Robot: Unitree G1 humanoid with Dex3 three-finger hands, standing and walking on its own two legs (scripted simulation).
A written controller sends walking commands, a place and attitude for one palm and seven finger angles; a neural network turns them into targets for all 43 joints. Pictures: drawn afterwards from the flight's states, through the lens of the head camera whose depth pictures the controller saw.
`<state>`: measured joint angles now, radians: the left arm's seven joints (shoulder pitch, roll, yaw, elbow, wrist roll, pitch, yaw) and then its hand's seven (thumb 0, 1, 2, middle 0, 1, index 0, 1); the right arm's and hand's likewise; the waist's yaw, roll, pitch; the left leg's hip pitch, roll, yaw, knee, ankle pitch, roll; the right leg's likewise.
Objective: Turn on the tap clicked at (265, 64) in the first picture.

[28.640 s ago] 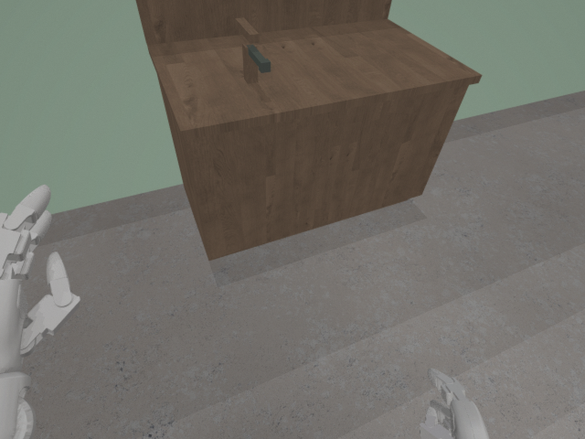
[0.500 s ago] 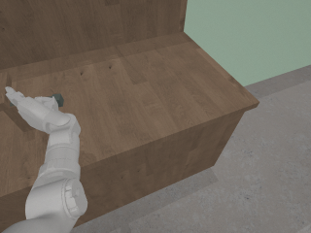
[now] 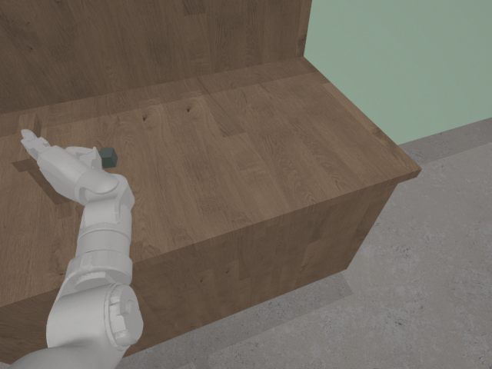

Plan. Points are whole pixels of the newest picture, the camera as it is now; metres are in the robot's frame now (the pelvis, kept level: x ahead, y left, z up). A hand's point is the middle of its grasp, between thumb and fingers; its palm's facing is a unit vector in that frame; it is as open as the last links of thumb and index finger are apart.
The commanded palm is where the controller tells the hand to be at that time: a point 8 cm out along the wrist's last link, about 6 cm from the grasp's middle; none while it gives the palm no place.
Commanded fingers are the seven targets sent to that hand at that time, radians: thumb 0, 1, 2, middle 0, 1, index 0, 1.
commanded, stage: lift the hand up off the lever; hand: left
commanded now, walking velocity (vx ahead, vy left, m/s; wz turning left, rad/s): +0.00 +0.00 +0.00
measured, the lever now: (108, 157) +0.50 +0.28 +0.06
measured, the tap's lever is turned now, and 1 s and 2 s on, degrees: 77 77 77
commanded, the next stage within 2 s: draw the hand back beside the body in 0.42 s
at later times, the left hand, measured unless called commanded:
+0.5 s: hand (94, 157) +0.42 +0.25 +0.14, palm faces +0.84 -0.53 -0.08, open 7.8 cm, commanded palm +0.37 +0.26 +0.14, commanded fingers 0.00 0.90 0.90 -0.15 -0.15 -0.15 -0.15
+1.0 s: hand (63, 213) +0.30 +0.24 +0.15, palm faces +0.38 -0.89 -0.25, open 7.7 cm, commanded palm +0.27 +0.26 +0.16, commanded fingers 0.00 0.90 0.90 -0.17 -0.23 -0.17 -0.23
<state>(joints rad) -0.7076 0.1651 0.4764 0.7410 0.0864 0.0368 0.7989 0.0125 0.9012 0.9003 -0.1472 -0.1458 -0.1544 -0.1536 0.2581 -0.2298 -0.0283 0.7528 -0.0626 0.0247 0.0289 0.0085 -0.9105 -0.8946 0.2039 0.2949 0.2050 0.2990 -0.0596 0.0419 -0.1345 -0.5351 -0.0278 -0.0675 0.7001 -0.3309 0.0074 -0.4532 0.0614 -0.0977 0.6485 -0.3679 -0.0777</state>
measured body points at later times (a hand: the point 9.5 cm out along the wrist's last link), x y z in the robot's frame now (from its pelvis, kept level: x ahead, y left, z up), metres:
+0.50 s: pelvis -0.01 +0.00 +0.00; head +0.00 -0.01 +0.45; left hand +0.37 +0.27 +0.14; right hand +0.10 -0.25 -0.12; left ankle +0.01 +0.11 -0.72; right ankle -0.03 -0.07 -0.72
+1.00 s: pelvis -0.02 +0.00 +0.02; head -0.03 -0.03 +0.47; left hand +0.27 +0.29 +0.17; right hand +0.12 -0.26 -0.08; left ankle +0.01 +0.12 -0.72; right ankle -0.03 -0.07 -0.72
